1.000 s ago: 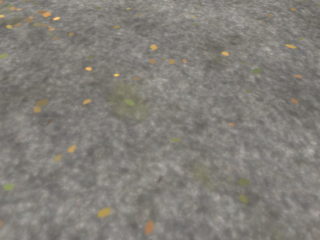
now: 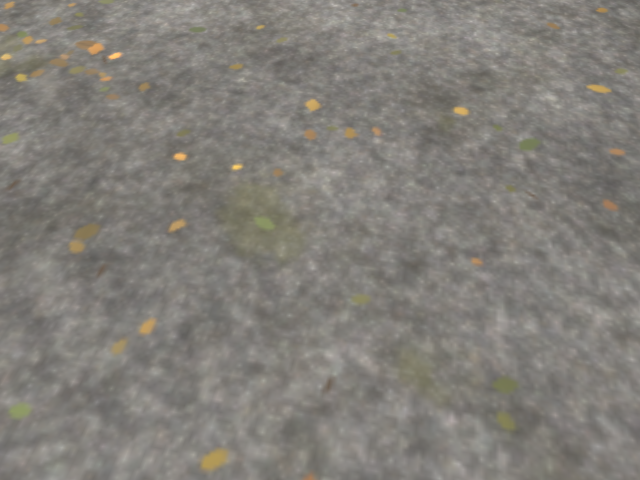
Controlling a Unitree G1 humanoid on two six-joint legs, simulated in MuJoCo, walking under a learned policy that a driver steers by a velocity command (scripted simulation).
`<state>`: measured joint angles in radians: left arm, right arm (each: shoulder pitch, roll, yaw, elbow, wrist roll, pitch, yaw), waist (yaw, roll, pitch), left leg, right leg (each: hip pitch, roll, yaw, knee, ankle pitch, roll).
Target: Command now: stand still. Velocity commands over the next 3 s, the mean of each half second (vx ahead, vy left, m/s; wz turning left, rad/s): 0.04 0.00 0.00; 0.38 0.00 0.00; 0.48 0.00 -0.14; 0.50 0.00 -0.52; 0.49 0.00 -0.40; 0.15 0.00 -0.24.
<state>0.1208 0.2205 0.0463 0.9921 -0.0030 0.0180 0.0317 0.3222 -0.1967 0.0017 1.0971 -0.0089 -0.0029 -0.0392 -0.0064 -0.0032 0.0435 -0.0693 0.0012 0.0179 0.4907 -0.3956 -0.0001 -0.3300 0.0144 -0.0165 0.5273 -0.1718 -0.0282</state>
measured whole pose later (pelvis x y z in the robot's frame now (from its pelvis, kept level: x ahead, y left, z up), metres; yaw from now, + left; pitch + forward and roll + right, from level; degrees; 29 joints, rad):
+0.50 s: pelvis +0.01 +0.00 +0.00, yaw +0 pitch -1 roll +0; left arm 0.18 0.21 0.04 1.10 -0.02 0.00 0.02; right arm 0.44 -0.18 -0.02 1.08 0.01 -0.03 -0.05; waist -0.02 0.01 0.01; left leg -0.06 0.01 0.02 0.50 -0.43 0.02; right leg -0.36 0.02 -0.03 0.66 -0.34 -0.05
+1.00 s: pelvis +0.20 -0.03 +0.01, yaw +0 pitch +1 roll -1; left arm 0.41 0.20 0.02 1.09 0.00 -0.09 0.01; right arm 0.07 -0.24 -0.06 0.87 0.03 -0.08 0.01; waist 0.08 0.03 0.01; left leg -0.67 0.12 0.00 0.70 0.01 0.01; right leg 0.08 0.05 -0.06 0.16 -0.27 -0.05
